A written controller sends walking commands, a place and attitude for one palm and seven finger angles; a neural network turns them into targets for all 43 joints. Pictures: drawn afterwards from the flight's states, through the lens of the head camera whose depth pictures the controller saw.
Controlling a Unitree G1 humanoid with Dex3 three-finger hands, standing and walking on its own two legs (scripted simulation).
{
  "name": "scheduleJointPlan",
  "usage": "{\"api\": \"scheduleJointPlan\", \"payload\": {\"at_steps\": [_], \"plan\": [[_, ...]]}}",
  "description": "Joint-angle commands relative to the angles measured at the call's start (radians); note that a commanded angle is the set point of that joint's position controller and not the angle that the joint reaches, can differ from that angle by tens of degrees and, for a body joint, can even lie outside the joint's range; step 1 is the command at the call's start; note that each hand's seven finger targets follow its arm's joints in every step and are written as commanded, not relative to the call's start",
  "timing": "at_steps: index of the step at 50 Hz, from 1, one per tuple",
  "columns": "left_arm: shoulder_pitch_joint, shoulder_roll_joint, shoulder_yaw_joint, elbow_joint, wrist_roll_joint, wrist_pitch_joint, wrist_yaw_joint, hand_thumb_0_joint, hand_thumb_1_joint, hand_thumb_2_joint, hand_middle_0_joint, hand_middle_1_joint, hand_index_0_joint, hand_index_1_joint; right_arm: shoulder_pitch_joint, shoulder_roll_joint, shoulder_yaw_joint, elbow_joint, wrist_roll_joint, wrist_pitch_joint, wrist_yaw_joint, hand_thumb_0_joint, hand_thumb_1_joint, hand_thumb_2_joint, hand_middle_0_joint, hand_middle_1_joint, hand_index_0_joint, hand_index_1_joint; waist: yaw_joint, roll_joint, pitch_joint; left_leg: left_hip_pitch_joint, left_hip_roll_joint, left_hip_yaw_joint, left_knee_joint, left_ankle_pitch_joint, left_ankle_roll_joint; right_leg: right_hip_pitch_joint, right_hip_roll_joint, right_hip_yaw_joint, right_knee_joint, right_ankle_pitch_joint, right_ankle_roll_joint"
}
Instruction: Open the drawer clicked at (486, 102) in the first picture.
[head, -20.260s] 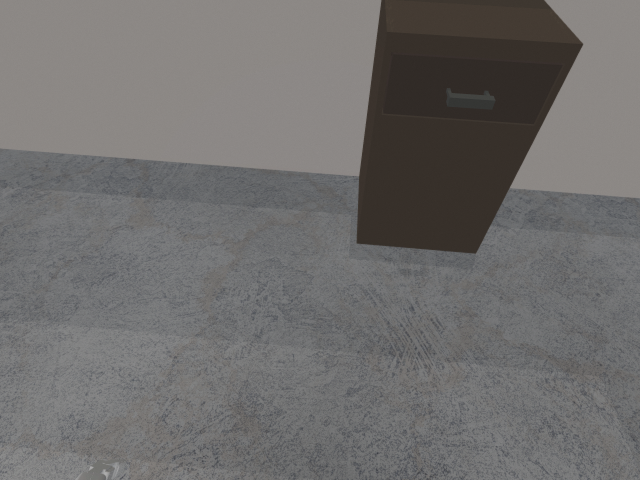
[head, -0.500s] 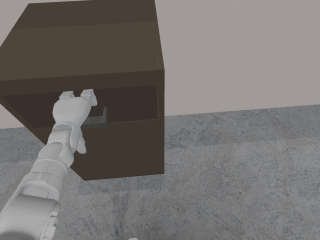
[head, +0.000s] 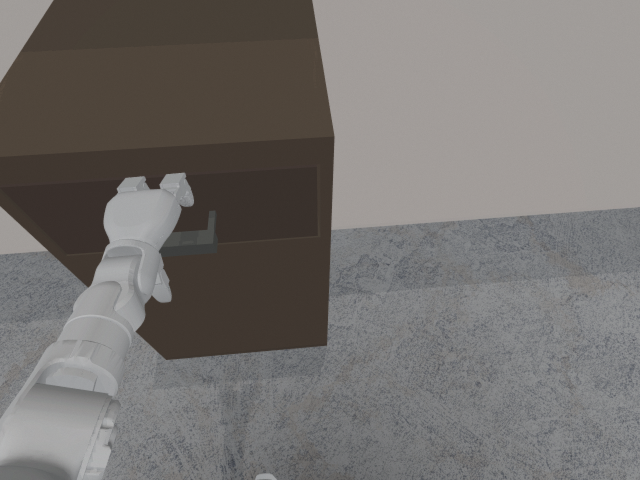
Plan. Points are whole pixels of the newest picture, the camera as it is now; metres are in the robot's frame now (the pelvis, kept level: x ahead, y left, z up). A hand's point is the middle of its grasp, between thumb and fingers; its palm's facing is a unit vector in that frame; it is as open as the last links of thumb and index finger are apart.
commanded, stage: move the hooked fingers above the handle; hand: left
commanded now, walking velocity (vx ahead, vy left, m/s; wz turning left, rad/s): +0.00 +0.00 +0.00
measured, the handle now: (177, 231) +0.49 +0.23 -0.04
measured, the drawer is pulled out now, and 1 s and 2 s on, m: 0.00 0.00 0.00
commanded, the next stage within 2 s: lower the fingers behind the handle in 0.18 s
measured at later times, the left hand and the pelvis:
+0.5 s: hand (165, 246) +0.43 +0.22 +0.00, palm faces -0.07 -0.05 -1.00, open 13.8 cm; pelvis +0.00 +0.00 +0.00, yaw +0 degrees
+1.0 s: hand (173, 258) +0.43 +0.22 -0.03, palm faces -0.09 -0.04 -1.00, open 13.8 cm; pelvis +0.00 -0.01 -0.01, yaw -1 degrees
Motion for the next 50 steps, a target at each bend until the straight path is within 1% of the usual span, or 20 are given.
{"api": "scheduleJointPlan", "payload": {"at_steps": [1,2,6,8,9,12,14,16,18,20,22,23,26,27,36,39,44,46,47,50], "plan": [[-0.414,0.226,0.074,-0.167,0.002,0.02,0.058,0.0,-0.5,0.3,-0.3,-1.2,-0.3,-1.2,0.076,-0.152,-0.054,-0.073,-0.008,-0.014,-0.003,0.0,-0.9,-0.9,0.2,0.3,0.2,0.3,-0.005,0.009,-0.363,0.352,-0.026,-0.06,-0.032,0.342,0.008,0.031,0.055,0.024,-0.069,0.312,-0.02],[-0.421,0.246,0.088,-0.162,0.002,0.025,0.058,0.0,-0.5,0.3,-0.3,-1.2,-0.3,-1.2,0.073,-0.156,-0.051,-0.074,-0.009,-0.013,-0.004,0.0,-0.9,-0.9,0.2,0.3,0.2,0.3,-0.007,0.011,-0.361,0.349,-0.025,-0.063,-0.034,0.35,0.007,0.035,0.054,0.022,-0.068,0.316,-0.023],[-0.434,0.197,0.041,-0.144,-0.001,0.046,0.045,0.0,-0.5,0.3,-0.3,-1.2,-0.3,-1.2,0.073,-0.153,-0.048,-0.081,-0.005,-0.013,-0.004,0.0,-0.9,-0.9,0.2,0.3,0.2,0.3,-0.018,-0.007,-0.344,0.342,-0.024,-0.059,-0.038,0.328,0.009,0.031,0.054,0.023,-0.076,0.308,-0.019],[-0.454,0.245,0.074,-0.174,-0.002,0.034,0.038,0.0,-0.5,0.3,-0.3,-1.2,-0.3,-1.2,0.079,-0.157,-0.049,-0.083,-0.007,-0.012,-0.008,0.0,-0.9,-0.9,0.2,0.3,0.2,0.3,-0.009,0.011,-0.393,0.365,-0.023,-0.061,-0.035,0.35,0.01,0.052,0.052,0.029,-0.071,0.325,-0.019],[-0.427,0.237,0.074,-0.185,0.003,0.028,0.035,0.0,-0.5,0.3,-0.3,-1.2,-0.3,-1.2,0.077,-0.153,-0.051,-0.087,-0.008,-0.011,-0.008,0.0,-0.9,-0.9,0.2,0.3,0.2,0.3,-0.001,0.024,-0.406,0.383,-0.022,-0.065,-0.033,0.382,0.006,0.051,0.053,0.025,-0.064,0.339,-0.021],[-0.383,0.2,0.062,-0.193,-0.007,0.018,0.031,0.0,-0.5,0.3,-0.3,-1.2,-0.3,-1.2,0.075,-0.15,-0.052,-0.088,-0.011,-0.007,-0.005,0.0,-0.9,-0.9,0.2,0.3,0.2,0.3,-0.001,0.001,-0.393,0.386,-0.019,-0.068,-0.028,0.416,0.006,0.052,0.056,0.021,-0.066,0.355,-0.021],[-0.369,0.22,0.08,-0.197,0.0,0.016,0.038,0.0,-0.5,0.3,-0.3,-1.2,-0.3,-1.2,0.072,-0.152,-0.054,-0.085,-0.01,-0.006,-0.004,0.0,-0.9,-0.9,0.2,0.3,0.2,0.3,0.007,0.004,-0.375,0.38,-0.017,-0.065,-0.032,0.411,0.006,0.048,0.056,0.021,-0.065,0.353,-0.021],[-0.343,0.188,0.058,-0.183,-0.001,0.025,0.042,0.0,-0.5,0.3,-0.3,-1.2,-0.3,-1.2,0.07,-0.149,-0.052,-0.086,-0.01,-0.005,0.0,0.0,-0.9,-0.9,0.2,0.3,0.2,0.3,0.004,-0.001,-0.348,0.356,-0.021,-0.059,-0.032,0.398,0.006,0.046,0.056,0.02,-0.067,0.355,-0.022],[-0.353,0.213,0.074,-0.162,0.006,0.031,0.048,0.0,-0.5,0.3,-0.3,-1.2,-0.3,-1.2,0.074,-0.154,-0.051,-0.081,-0.009,-0.003,-0.001,0.0,-0.9,-0.9,0.2,0.3,0.2,0.3,0.0,-0.021,-0.34,0.336,-0.02,-0.062,-0.032,0.376,0.007,0.041,0.055,0.02,-0.064,0.339,-0.021],[-0.37,0.173,0.043,-0.189,0.008,0.028,0.053,0.0,-0.5,0.3,-0.3,-1.2,-0.3,-1.2,0.072,-0.149,-0.056,-0.081,-0.011,-0.005,0.002,0.0,-0.9,-0.9,0.2,0.3,0.2,0.3,-0.003,0.019,-0.351,0.363,-0.019,-0.059,-0.028,0.378,0.005,0.02,0.056,0.02,-0.064,0.329,-0.023],[-0.363,0.209,0.078,-0.19,0.006,0.021,0.059,0.0,-0.5,0.3,-0.3,-1.2,-0.3,-1.2,0.074,-0.154,-0.056,-0.079,-0.014,-0.003,-0.002,0.0,-0.9,-0.9,0.2,0.3,0.2,0.3,-0.001,-0.009,-0.371,0.351,-0.019,-0.065,-0.021,0.383,0.005,0.035,0.056,0.022,-0.057,0.336,-0.024],[-0.4,0.195,0.057,-0.219,0.01,0.012,0.062,0.0,-0.5,0.3,-0.3,-1.2,-0.3,-1.2,0.076,-0.151,-0.057,-0.078,-0.014,-0.006,0.0,0.0,-0.9,-0.9,0.2,0.3,0.2,0.3,-0.008,0.026,-0.384,0.364,-0.019,-0.064,-0.017,0.386,0.005,0.023,0.055,0.025,-0.052,0.342,-0.022],[-0.386,0.167,0.049,-0.207,0.014,0.004,0.08,0.0,-0.5,0.3,-0.3,-1.2,-0.3,-1.2,0.076,-0.146,-0.061,-0.069,-0.017,-0.009,0.001,0.0,-0.9,-0.9,0.2,0.3,0.2,0.3,-0.013,0.007,-0.378,0.357,-0.018,-0.065,-0.002,0.38,0.005,-0.002,0.057,0.022,-0.043,0.333,-0.022],[-0.383,0.194,0.075,-0.195,0.016,0.003,0.086,0.0,-0.5,0.3,-0.3,-1.2,-0.3,-1.2,0.075,-0.148,-0.06,-0.067,-0.018,-0.008,0.0,0.0,-0.9,-0.9,0.2,0.3,0.2,0.3,-0.01,0.011,-0.374,0.346,-0.018,-0.068,0.0,0.382,0.004,-0.001,0.057,0.021,-0.039,0.331,-0.024],[-0.413,0.187,0.059,-0.109,0.031,0.051,0.122,0.0,-0.5,0.3,-0.3,-1.2,-0.3,-1.2,0.081,-0.147,-0.055,-0.059,-0.018,-0.014,-0.004,0.0,-0.9,-0.9,0.2,0.3,0.2,0.3,-0.025,-0.01,-0.381,0.268,-0.027,-0.055,0.026,0.304,0.009,-0.014,0.057,0.03,-0.023,0.314,-0.018],[-0.399,0.228,0.093,-0.117,0.027,0.038,0.115,0.0,-0.5,0.3,-0.3,-1.2,-0.3,-1.2,0.088,-0.147,-0.056,-0.059,-0.019,-0.018,-0.009,0.0,-0.9,-0.9,0.2,0.3,0.2,0.3,-0.015,-0.006,-0.428,0.261,-0.029,-0.048,0.039,0.316,0.012,0.018,0.053,0.04,-0.015,0.353,-0.015],[-0.34,0.203,0.077,-0.086,0.028,0.025,0.104,0.0,-0.5,0.3,-0.3,-1.2,-0.3,-1.2,0.088,-0.143,-0.053,-0.063,-0.019,-0.018,-0.012,0.0,-0.9,-0.9,0.2,0.3,0.2,0.3,-0.018,-0.022,-0.388,0.203,-0.033,-0.039,0.057,0.303,0.015,0.012,0.052,0.045,-0.006,0.377,-0.013],[-0.346,0.225,0.09,-0.09,0.028,0.017,0.106,0.0,-0.5,0.3,-0.3,-1.2,-0.3,-1.2,0.094,-0.145,-0.051,-0.062,-0.018,-0.02,-0.013,0.0,-0.9,-0.9,0.2,0.3,0.2,0.3,-0.018,-0.029,-0.387,0.179,-0.034,-0.039,0.061,0.28,0.016,0.012,0.051,0.047,-0.002,0.362,-0.011],[-0.345,0.249,0.114,-0.095,0.029,0.009,0.108,0.0,-0.5,0.3,-0.3,-1.2,-0.3,-1.2,0.092,-0.146,-0.053,-0.058,-0.02,-0.022,-0.015,0.0,-0.9,-0.9,0.2,0.3,0.2,0.3,-0.014,-0.023,-0.393,0.175,-0.033,-0.039,0.068,0.295,0.017,0.017,0.049,0.05,0.004,0.379,-0.012],[-0.33,0.228,0.101,-0.109,0.036,-0.008,0.119,0.0,-0.5,0.3,-0.3,-1.2,-0.3,-1.2,0.096,-0.141,-0.057,-0.053,-0.022,-0.024,-0.014,0.0,-0.9,-0.9,0.2,0.3,0.2,0.3,-0.017,0.011,-0.406,0.188,-0.03,-0.041,0.088,0.305,0.014,-0.024,0.053,0.047,0.021,0.373,-0.014]]}}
